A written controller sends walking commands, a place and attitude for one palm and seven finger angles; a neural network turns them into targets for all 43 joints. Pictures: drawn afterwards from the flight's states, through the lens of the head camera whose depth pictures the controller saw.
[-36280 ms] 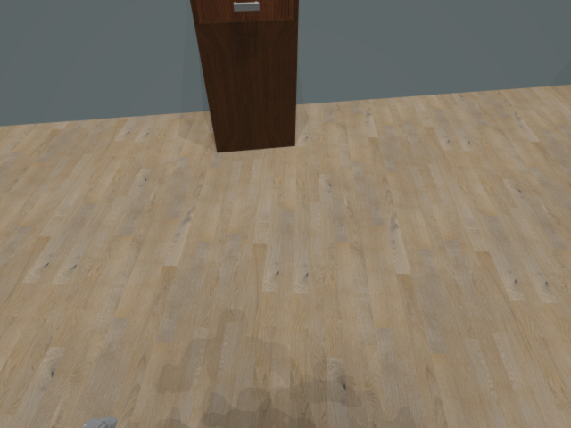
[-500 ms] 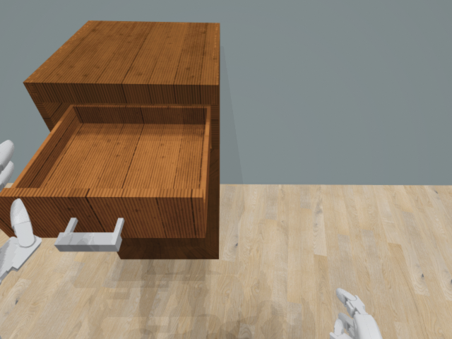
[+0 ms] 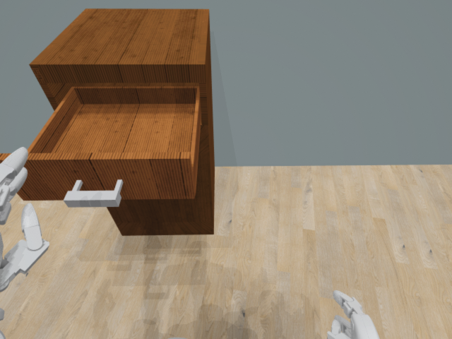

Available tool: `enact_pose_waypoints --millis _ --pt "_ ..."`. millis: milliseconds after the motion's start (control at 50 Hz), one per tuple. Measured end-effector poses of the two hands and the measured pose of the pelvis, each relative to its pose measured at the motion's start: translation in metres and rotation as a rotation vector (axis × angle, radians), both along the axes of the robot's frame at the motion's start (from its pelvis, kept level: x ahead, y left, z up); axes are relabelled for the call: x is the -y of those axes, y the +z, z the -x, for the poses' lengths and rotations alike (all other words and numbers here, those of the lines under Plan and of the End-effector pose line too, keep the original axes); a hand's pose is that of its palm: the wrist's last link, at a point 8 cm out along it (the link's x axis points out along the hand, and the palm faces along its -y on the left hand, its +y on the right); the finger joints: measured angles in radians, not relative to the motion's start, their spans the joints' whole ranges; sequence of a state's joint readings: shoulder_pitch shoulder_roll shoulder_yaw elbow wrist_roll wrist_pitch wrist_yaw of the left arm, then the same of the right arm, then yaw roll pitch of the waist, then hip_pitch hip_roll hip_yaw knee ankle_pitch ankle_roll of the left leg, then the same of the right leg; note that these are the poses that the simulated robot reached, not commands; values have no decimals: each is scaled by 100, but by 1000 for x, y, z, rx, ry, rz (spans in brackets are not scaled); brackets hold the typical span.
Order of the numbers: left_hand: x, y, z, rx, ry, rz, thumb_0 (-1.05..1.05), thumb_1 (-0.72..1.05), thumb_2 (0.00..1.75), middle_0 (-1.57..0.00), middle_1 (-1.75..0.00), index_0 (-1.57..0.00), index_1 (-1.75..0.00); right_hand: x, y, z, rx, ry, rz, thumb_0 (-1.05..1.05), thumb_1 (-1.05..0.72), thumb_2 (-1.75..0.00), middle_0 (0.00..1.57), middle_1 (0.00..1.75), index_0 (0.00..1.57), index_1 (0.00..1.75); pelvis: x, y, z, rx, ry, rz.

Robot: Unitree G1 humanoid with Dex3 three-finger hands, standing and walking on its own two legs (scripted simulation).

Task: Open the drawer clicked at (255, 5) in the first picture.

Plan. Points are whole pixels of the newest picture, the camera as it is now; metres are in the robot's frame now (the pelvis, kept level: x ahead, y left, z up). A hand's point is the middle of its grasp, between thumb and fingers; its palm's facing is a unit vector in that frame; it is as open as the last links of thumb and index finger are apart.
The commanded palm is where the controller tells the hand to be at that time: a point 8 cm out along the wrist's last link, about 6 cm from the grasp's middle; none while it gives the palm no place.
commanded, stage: stop stepping back and stand still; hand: left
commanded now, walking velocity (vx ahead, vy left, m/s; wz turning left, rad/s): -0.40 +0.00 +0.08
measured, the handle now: (96, 191) +0.41 +0.30 +0.00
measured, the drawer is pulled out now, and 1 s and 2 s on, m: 0.30 0.30 0.30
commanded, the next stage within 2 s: let the arm hang, fingers relaxed in 0.84 s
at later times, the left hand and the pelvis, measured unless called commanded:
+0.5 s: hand out of the picture +0.10 +0.24 +0.18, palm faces +0.48 -0.79 -0.39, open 7.4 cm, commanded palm +0.04 +0.28 +0.19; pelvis -0.08 -0.01 +0.00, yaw +3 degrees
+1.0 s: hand (0, 334) +0.12 +0.27 +0.11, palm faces +0.34 -0.81 -0.47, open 7.4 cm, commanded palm none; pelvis -0.08 +0.02 -0.01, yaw +4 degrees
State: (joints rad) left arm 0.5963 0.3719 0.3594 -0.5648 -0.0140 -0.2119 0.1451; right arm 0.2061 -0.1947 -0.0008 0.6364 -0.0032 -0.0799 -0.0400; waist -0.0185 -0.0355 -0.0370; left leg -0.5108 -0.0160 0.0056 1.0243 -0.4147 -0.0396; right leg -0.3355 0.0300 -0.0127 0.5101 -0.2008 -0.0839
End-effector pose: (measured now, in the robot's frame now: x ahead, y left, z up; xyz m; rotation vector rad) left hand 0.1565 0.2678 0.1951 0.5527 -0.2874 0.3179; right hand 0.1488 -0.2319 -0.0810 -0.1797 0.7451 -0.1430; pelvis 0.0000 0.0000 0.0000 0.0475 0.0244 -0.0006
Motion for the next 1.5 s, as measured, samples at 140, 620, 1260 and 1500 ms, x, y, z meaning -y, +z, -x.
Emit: enact_pose_waypoints --millis 140,620,1260,1500 --pt "-11 -1 36 -4 14 -11 1 89 90 -22 -30 -22 -30 13 18 26 6 11 90 1 -91 -90 20 30 20 30 -3 3 30 -24 27 19" --pt "-8 -2 105 33 46 35 1 89 90 -21 -30 -21 -30 4 7 96 1 32 59 1 -90 -90 20 30 20 30 0 0 86 11 47 43" --pt "13 -341 201 -1463 214 576 0 96 90 -21 -30 -20 -29 -16 -41 166 -442 -3 41 0 -91 -90 20 30 20 30 -29 -3 86 51 42 49" --pt "-15 -331 291 -1678 415 583 0 94 90 -20 -30 -20 -29 -39 -54 252 -733 -53 -14 0 -91 -90 20 30 20 30 -38 6 81 57 55 53"
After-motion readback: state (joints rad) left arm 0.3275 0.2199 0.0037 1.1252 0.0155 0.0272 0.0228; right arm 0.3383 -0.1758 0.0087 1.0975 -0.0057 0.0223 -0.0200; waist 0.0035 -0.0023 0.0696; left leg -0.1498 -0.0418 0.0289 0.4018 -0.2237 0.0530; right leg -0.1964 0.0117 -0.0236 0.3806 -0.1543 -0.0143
